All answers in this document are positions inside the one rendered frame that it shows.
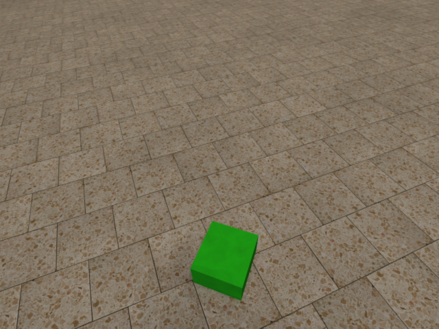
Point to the carton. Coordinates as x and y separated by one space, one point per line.
224 259

